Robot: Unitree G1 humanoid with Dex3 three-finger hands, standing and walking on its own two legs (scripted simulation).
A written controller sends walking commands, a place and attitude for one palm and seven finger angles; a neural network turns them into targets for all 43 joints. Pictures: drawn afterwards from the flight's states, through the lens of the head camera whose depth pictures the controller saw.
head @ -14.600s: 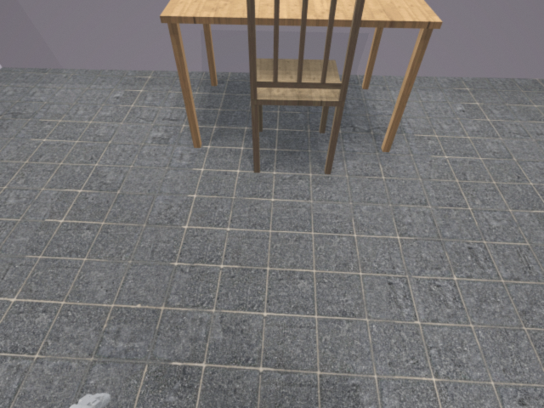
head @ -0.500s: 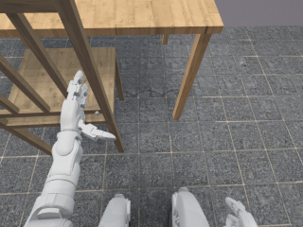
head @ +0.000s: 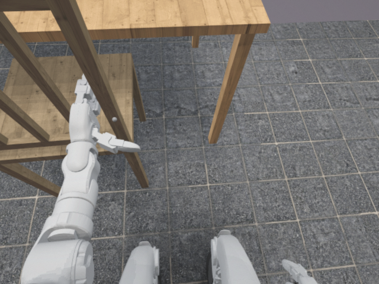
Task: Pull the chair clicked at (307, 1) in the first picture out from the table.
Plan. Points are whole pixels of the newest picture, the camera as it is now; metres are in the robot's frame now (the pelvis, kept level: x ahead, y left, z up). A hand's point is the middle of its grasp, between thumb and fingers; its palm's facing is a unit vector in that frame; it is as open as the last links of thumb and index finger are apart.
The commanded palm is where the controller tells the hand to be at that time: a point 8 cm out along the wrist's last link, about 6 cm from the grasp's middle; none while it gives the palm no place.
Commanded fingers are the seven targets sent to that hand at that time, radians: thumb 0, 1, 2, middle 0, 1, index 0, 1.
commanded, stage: push the fingers through the gap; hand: left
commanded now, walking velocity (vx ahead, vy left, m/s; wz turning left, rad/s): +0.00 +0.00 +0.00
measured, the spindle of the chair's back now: out of the picture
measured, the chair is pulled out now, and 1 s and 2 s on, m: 0.00 0.00 0.02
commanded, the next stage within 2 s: hook a spindle and tug to test in 0.58 s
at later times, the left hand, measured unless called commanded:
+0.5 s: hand (110, 114) +0.46 +0.15 +0.02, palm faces +0.05 -1.00 -0.02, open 16.9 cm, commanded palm +0.43 +0.20 +0.03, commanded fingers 0.00 -0.50 0.30 -0.06 -0.08 -0.06 -0.08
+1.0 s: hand (112, 113) +0.46 +0.15 +0.02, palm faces +0.04 -1.00 -0.01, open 15.8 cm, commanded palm +0.43 +0.19 +0.03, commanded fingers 0.00 -0.39 0.35 -0.36 -1.01 -0.36 -1.01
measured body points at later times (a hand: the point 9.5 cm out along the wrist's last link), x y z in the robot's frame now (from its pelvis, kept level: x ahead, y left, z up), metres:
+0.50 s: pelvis +0.00 +0.00 +0.00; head +0.14 +0.01 +0.43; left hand +0.45 +0.21 +0.03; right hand +0.06 -0.26 -0.12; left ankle +0.00 +0.12 -0.62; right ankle +0.05 -0.14 -0.62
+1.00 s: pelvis +0.00 +0.01 +0.00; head +0.14 +0.02 +0.42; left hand +0.46 +0.20 +0.03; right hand +0.07 -0.25 -0.12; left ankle +0.00 +0.12 -0.62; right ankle +0.05 -0.14 -0.62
